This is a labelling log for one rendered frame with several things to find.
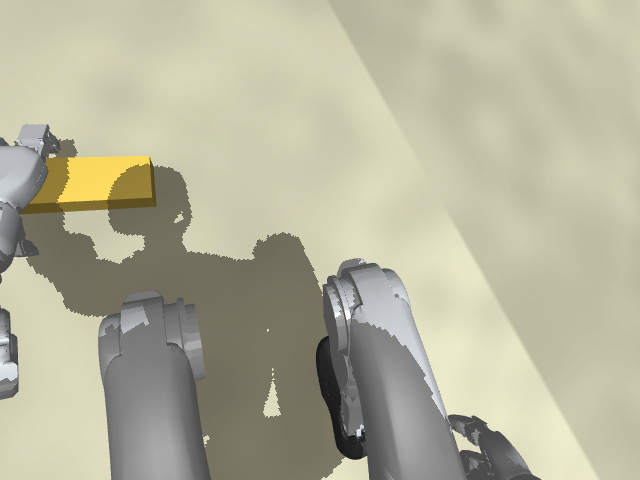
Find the right robot hand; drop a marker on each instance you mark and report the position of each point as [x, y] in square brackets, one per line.
[499, 459]

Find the right robot foot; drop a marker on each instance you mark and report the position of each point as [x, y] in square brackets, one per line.
[351, 447]

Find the carton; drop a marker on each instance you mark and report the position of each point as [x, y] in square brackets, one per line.
[95, 183]

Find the left robot hand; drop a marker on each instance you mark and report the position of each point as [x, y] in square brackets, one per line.
[23, 172]

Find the left robot arm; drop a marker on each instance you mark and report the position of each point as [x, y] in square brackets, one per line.
[10, 227]

